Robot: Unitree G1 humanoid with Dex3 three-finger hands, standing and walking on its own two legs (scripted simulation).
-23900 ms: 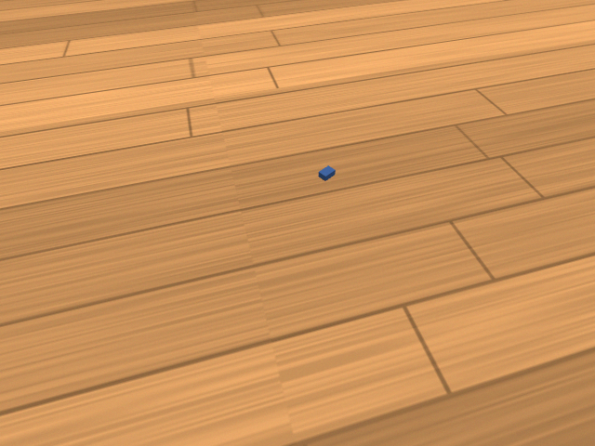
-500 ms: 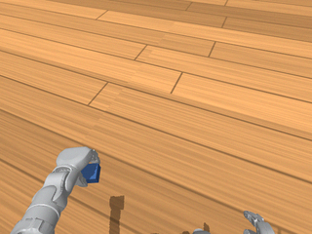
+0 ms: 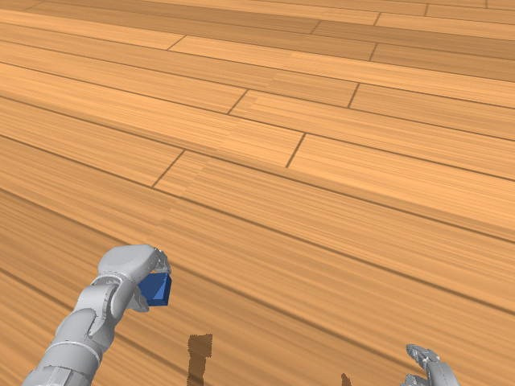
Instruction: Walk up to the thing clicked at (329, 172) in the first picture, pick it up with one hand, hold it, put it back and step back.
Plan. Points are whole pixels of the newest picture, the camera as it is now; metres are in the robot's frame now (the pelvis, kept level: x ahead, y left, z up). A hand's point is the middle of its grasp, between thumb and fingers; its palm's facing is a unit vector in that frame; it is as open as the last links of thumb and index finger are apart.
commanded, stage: hold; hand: left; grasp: from above
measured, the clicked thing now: (148, 289) +0.32 +0.22 -0.07
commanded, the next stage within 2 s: crouch in 1.22 s
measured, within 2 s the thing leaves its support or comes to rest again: neither
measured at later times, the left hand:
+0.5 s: hand (136, 299) +0.27 +0.21 -0.02, palm faces -0.44 -0.03 -0.90, open 7.8 cm
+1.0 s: hand (134, 296) +0.28 +0.22 -0.01, palm faces -0.46 -0.03 -0.89, open 7.8 cm
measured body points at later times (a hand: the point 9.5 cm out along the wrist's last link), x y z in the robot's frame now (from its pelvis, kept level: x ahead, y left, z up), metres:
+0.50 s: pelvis -0.02 -0.01 +0.01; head -0.02 -0.03 +0.46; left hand +0.29 +0.21 +0.04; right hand +0.13 -0.26 -0.11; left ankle -0.01 +0.14 -0.72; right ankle +0.02 -0.15 -0.72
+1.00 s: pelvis -0.01 +0.00 +0.01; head +0.00 -0.03 +0.46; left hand +0.30 +0.22 +0.04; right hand +0.15 -0.25 -0.10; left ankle -0.01 +0.14 -0.72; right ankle +0.02 -0.15 -0.72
